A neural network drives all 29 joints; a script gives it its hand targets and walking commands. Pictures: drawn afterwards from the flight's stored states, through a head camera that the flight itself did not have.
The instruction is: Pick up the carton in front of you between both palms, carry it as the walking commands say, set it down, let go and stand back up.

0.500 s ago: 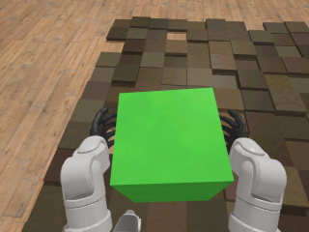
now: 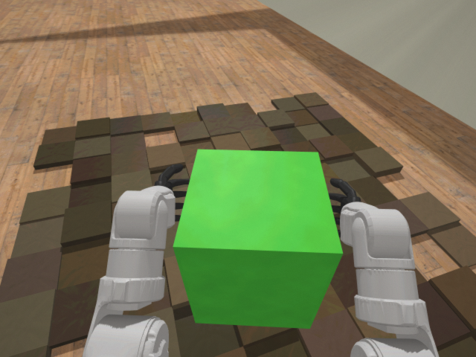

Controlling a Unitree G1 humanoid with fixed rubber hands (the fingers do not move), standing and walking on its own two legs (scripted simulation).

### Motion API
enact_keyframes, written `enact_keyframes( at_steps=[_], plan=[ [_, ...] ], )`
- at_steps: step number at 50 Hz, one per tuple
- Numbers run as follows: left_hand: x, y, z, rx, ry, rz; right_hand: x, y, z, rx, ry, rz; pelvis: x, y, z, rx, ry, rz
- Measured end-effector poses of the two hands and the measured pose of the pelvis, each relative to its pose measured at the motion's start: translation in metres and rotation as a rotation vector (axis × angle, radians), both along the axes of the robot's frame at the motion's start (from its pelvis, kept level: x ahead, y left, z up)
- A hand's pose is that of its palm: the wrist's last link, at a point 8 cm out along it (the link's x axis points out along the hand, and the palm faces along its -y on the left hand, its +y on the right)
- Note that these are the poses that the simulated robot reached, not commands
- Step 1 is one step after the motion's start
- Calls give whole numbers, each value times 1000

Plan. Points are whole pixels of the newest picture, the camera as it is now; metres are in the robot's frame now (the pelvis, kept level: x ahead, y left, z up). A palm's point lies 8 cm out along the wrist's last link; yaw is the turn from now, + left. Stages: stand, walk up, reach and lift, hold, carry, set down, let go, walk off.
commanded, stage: carry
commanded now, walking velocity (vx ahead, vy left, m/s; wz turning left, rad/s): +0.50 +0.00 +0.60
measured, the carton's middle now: (254, 240) +0.33 -0.01 +0.05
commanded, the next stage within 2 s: none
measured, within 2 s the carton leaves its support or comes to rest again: neither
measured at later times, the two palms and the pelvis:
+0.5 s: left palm (158, 133) +0.60 +0.21 +0.09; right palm (275, 119) +0.68 -0.08 +0.09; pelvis +0.28 -0.02 -0.02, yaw +13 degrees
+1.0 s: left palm (163, 75) +0.89 +0.25 +0.11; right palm (255, 70) +0.97 -0.04 +0.10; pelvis +0.59 +0.03 -0.03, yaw +16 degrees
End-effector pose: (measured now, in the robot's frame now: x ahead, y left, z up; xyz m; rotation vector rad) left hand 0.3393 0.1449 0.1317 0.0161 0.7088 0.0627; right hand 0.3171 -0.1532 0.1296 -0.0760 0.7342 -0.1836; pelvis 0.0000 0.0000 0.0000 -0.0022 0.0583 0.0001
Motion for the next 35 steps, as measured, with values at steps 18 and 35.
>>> enact_keyframes(
  at_steps=[18, 35],
  plan=[
    [202, 4, -21, 39, 74, 234, 276, 7, -27, 103, 75, 172, 187, -38, -9, 34, 40, 144],
    [357, 107, -64, -32, 69, 357, 452, 115, -67, 55, 72, 273, 392, 10, -13, 28, 15, 266]
  ],
)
